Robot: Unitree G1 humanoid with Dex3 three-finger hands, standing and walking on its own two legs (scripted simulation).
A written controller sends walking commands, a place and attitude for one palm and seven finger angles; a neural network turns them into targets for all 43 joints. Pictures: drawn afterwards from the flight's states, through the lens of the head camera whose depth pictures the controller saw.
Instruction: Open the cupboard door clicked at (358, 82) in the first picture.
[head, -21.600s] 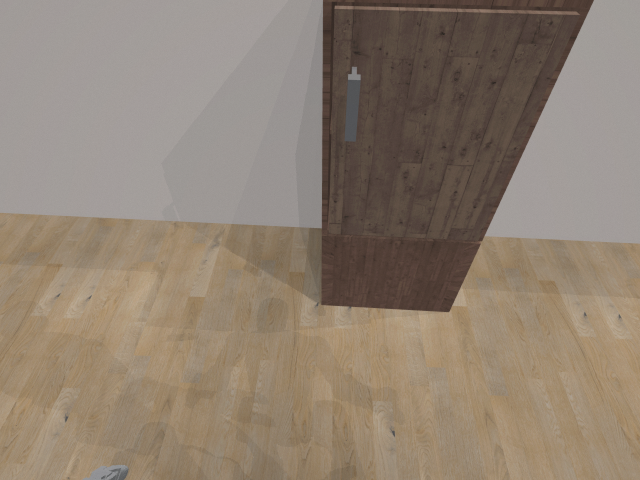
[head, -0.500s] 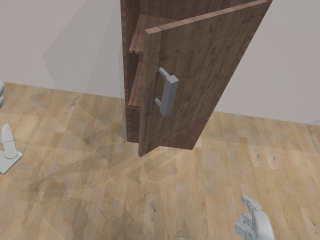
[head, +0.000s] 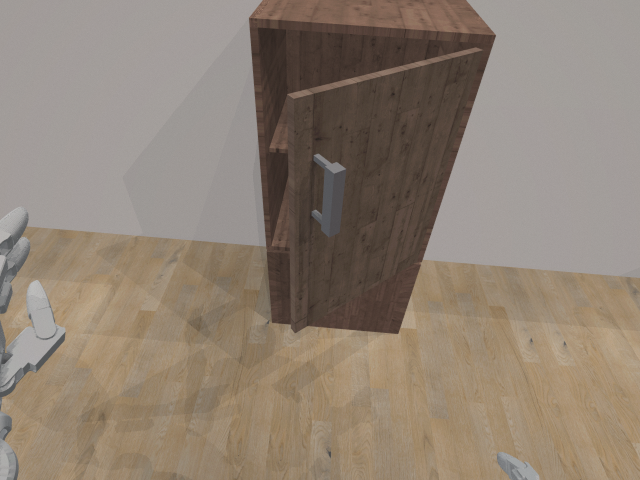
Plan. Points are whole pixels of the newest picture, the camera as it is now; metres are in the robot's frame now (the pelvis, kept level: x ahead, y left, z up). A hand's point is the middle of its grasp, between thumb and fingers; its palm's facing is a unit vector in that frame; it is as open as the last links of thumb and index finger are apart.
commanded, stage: stop stepping back and stand still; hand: left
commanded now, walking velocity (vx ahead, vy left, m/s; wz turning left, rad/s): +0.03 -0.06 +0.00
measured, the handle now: (325, 195) +0.55 +0.03 +0.08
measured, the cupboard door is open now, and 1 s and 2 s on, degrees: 40 40 40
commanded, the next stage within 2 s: let the arm hang, fingers relaxed in 0.18 s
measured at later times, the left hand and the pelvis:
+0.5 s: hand out of the picture +0.09 +0.23 -0.13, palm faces +0.04 -0.96 -0.28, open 7.4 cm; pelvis -0.03 +0.02 +0.00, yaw +1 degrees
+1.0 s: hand out of the picture -0.12 +0.19 -0.16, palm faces +0.10 -0.97 -0.20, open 7.4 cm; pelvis -0.03 +0.03 +0.01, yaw +2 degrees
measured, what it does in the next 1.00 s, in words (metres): stands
